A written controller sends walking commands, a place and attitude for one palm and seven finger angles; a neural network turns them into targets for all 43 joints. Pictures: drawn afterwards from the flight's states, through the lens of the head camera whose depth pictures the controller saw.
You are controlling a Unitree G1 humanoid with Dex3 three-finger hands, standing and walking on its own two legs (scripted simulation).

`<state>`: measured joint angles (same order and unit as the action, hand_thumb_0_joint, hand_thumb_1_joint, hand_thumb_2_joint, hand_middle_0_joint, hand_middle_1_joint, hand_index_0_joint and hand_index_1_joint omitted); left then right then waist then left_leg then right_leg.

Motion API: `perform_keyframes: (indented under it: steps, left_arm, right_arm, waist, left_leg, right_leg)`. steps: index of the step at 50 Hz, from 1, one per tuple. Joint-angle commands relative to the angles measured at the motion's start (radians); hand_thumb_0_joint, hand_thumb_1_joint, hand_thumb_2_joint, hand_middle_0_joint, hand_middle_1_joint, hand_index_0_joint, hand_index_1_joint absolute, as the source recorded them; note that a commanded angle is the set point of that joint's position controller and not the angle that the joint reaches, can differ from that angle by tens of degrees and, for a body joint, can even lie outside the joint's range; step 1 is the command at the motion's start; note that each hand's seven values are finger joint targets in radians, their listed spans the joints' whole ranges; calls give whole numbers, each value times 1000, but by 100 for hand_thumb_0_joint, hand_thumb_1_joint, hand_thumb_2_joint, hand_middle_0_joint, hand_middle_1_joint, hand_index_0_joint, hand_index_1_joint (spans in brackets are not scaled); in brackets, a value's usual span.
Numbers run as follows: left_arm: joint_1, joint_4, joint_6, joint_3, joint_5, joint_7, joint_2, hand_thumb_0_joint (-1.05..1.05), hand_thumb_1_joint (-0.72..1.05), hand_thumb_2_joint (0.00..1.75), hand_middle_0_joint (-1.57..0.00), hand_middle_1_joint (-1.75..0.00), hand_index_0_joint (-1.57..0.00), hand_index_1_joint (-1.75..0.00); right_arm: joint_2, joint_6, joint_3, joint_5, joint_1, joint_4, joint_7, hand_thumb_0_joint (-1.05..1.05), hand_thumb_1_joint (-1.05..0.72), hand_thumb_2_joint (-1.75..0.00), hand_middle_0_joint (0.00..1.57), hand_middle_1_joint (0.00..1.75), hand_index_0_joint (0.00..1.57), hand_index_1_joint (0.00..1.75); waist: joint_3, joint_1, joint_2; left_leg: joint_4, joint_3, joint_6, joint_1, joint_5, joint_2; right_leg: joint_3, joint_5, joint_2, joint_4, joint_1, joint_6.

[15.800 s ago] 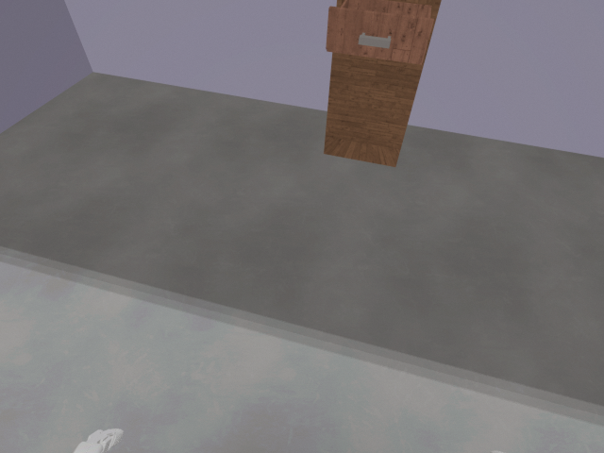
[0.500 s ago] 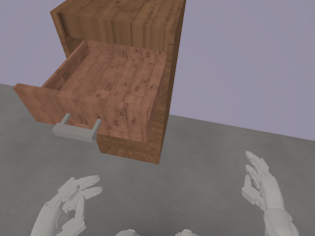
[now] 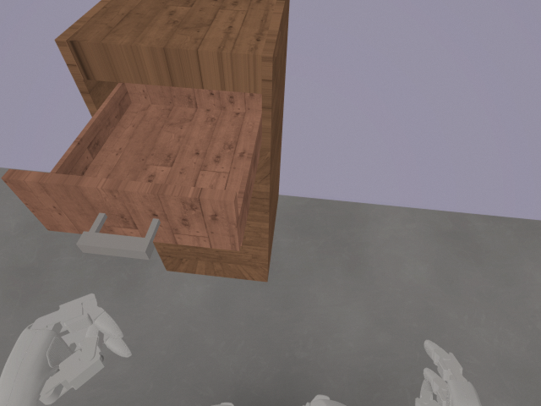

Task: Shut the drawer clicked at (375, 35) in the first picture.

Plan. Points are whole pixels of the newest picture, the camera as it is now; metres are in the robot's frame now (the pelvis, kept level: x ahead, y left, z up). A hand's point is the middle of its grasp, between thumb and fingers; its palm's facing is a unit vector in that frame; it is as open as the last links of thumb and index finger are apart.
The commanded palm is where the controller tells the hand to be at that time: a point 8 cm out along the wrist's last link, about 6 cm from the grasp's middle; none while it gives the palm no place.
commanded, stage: raise the hand and make a fist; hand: left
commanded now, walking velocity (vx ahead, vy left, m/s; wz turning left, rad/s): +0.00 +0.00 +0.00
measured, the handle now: (122, 233) +0.36 +0.26 +0.04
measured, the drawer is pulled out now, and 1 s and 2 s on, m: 0.27 0.27 0.27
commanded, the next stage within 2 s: bring the fist close to the handle in 0.94 s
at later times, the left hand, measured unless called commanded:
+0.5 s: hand (61, 341) +0.17 +0.23 +0.12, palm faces -0.01 -0.99 -0.12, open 3.2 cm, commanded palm +0.13 +0.28 +0.13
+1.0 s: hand (48, 336) +0.18 +0.24 +0.13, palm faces +0.03 -0.99 -0.14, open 3.3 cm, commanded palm +0.13 +0.29 +0.14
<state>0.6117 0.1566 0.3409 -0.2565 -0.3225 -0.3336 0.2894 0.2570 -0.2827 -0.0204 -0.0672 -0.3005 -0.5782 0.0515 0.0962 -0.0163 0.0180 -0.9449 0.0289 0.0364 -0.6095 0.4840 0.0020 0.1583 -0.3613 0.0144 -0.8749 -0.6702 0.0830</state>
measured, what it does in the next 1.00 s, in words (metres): stands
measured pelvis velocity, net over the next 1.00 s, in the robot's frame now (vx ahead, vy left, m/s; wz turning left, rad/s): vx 0.01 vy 0.01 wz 0.00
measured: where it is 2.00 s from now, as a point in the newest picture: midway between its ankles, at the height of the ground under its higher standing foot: outside the picture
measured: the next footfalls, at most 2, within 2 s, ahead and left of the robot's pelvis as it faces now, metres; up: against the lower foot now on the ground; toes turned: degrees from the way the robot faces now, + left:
none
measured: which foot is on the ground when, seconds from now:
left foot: down 0.00-1.00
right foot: down 0.00-1.00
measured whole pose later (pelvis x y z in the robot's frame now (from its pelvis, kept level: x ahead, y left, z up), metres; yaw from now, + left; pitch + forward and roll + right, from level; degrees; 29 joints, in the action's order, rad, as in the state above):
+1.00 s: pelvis +0.01 +0.01 +0.03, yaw +0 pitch +1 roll -1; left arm 0.54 0.20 0.18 -0.33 -0.35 -0.38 0.32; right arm 0.25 -0.40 0.05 -0.08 -0.25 -0.61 0.07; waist 0.07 0.04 0.05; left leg -0.74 0.03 0.04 -0.35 0.41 0.01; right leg 0.15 -0.29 0.03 -0.66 -0.40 0.07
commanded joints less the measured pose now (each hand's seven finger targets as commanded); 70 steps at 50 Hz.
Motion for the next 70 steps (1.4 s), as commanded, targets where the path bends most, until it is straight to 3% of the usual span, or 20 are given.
perform_keyframes:
  steps: [1, 5, 6, 12, 17, 19, 26, 31, 33, 38, 42, 46, 49, 52, 56, 60, 63, 65, 69, 70]
  left_arm:
    - [-64, 244, 81, -59, -33, -17, 130, 0, 90, 90, -118, -136, -118, -136]
    - [-43, 240, 50, -102, -18, 5, 163, 0, 90, 90, -126, -145, -126, -145]
    - [-31, 258, 40, -85, -18, 6, 138, 0, 90, 90, -128, -147, -128, -147]
    - [-49, 275, -42, -57, -12, 1, 115, 0, 90, 90, -140, -160, -140, -160]
    - [-6, 316, -93, -89, -9, -12, 138, 0, 90, 90, -140, -160, -140, -160]
    - [-21, 349, -105, -63, -13, -15, 115, 0, 90, 90, -140, -160, -140, -160]
    - [-42, 396, -114, -104, -23, -11, 143, 0, 90, 90, -140, -160, -140, -160]
    - [-34, 321, -130, -83, -30, -27, 114, 0, 90, 90, -140, -160, -140, -160]
    - [-59, 301, -134, -111, -30, -29, 142, 0, 90, 90, -140, -160, -140, -160]
    - [-87, 340, -113, -138, -20, -12, 173, 0, 90, 90, -140, -160, -140, -160]
    - [-69, 291, -95, -182, -38, -10, 188, 0, 90, 90, -140, -160, -140, -160]
    - [-111, 246, -102, -159, -51, -33, 169, 0, 90, 90, -140, -160, -140, -160]
    - [-99, 223, -114, -177, -56, -49, 186, 0, 90, 90, -140, -160, -140, -160]
    - [-118, 228, -111, -192, -53, -60, 210, 0, 90, 90, -140, -160, -140, -160]
    - [-123, 172, -91, -167, -58, -61, 166, 0, 90, 90, -140, -160, -140, -160]
    - [-189, 93, -59, -217, -53, -63, 227, 0, 90, 90, -140, -160, -140, -160]
    - [-233, 94, -26, -200, -51, -80, 226, 0, 90, 90, -140, -160, -140, -160]
    - [-256, 76, -9, -216, -55, -89, 245, 0, 90, 90, -140, -160, -140, -160]
    - [-266, 24, 20, -179, -72, -122, 200, 0, 90, 90, -140, -160, -140, -160]
    - [-262, -15, 19, -202, -73, -121, 218, 0, 90, 90, -140, -160, -140, -160]
  right_arm:
    - [110, -110, -23, -1, 141, 189, 5, 0, -90, -90, 20, 30, 20, 30]
    - [110, -116, -22, 4, 140, 177, 6, 0, -90, -90, 20, 30, 20, 30]
    - [104, -115, -19, 2, 141, 181, 4, 0, -90, -90, 20, 30, 20, 30]
    - [100, -106, -3, 2, 161, 191, 3, 0, -90, -90, 20, 30, 20, 30]
    - [95, -108, 5, 4, 169, 192, -1, 0, -90, -90, 20, 30, 20, 30]
    - [92, -113, 12, 3, 175, 195, -3, 0, -90, -90, 20, 30, 20, 30]
    - [94, -134, 22, 0, 183, 174, 3, 0, -90, -90, 20, 30, 20, 30]
    - [102, -151, 25, -4, 191, 158, 10, 0, -90, -90, 20, 30, 20, 30]
    - [107, -154, 23, -8, 195, 156, 16, 0, -90, -90, 20, 30, 20, 30]
    - [102, -168, 25, -4, 188, 156, 16, 0, -90, -90, 20, 30, 20, 30]
    - [101, -173, 23, -4, 189, 144, 18, 0, -90, -90, 20, 30, 20, 30]
    - [111, -181, 26, -11, 194, 135, 26, 0, -90, -90, 20, 30, 20, 30]
    - [112, -191, 23, -10, 191, 140, 30, 0, -90, -90, 20, 30, 20, 30]
    - [117, -194, 22, -9, 190, 134, 30, 0, -90, -90, 20, 30, 20, 30]
    - [117, -197, 19, -2, 183, 116, 30, 0, -90, -90, 20, 30, 20, 30]
    - [130, -180, 13, -1, 176, 100, 36, 0, -90, -90, 20, 30, 20, 30]
    - [129, -177, 15, 2, 168, 110, 35, 0, -90, -90, 20, 30, 20, 30]
    - [133, -173, 13, 7, 162, 103, 35, 0, -90, -90, 20, 30, 20, 30]
    - [134, -177, 12, 8, 157, 100, 29, 0, -90, -90, 20, 30, 20, 30]
    - [138, -172, 9, 9, 157, 91, 28, 0, -90, -90, 20, 30, 20, 30]
  waist:
    - [95, 11, 34]
    - [105, 30, 68]
    - [110, 32, 87]
    - [52, 37, 56]
    - [88, 57, 27]
    - [65, 51, 47]
    - [56, 58, 83]
    - [9, 51, 12]
    - [-11, 53, 16]
    - [22, 62, 83]
    - [28, 67, 46]
    - [-22, 52, 67]
    - [6, 58, 21]
    - [21, 59, 35]
    - [-1, 48, 2]
    - [-34, 42, -1]
    - [20, 35, 57]
    - [55, 32, 41]
    - [82, 22, 47]
    - [77, 22, 7]
  left_leg:
    - [161, -84, 1, -20, -139, 5]
    - [186, -88, -3, 36, -210, 3]
    - [202, -88, -6, 59, -232, 2]
    - [256, -97, -19, 118, -291, -7]
    - [282, -101, -40, 174, -392, -11]
    - [291, -102, -45, 188, -377, -12]
    - [331, -114, -62, 236, -374, -16]
    - [347, -117, -56, 215, -310, -15]
    - [354, -116, -53, 198, -261, -11]
    - [361, -109, -50, 216, -274, -8]
    - [350, -96, -43, 195, -273, -6]
    - [352, -94, -33, 187, -225, -5]
    - [345, -91, -25, 181, -232, -5]
    - [339, -85, -21, 184, -251, -3]
    - [321, -81, -17, 166, -250, 0]
    - [293, -74, -14, 108, -195, 3]
    - [274, -69, -9, 111, -204, 7]
    - [254, -67, -7, 102, -226, 5]
    - [233, -70, -8, 89, -247, 7]
    - [223, -72, -7, 68, -247, 5]
  right_leg:
    - [-204, -147, -44, 227, 208, -56]
    - [-170, -22, -32, 212, 247, -47]
    - [-152, 23, -31, 207, 254, -46]
    - [-106, 138, -14, 214, 276, -47]
    - [-85, 241, -6, 214, 327, -46]
    - [-81, 230, -5, 224, 309, -48]
    - [-75, 207, -1, 253, 326, -42]
    - [-79, 158, -1, 281, 317, -45]
    - [-89, 103, -3, 297, 311, -46]
    - [-99, 101, -11, 306, 344, -40]
    - [-120, 98, -14, 324, 363, -41]
    - [-139, 39, -20, 353, 341, -43]
    - [-160, 33, -27, 365, 364, -47]
    - [-174, 49, -32, 369, 383, -49]
    - [-178, 52, -32, 366, 359, -52]
    - [-219, -59, -42, 384, 330, -55]
    - [-231, -52, -53, 369, 346, -55]
    - [-235, -16, -53, 353, 358, -57]
    - [-229, 49, -59, 323, 357, -60]
    - [-235, 47, -59, 323, 355, -63]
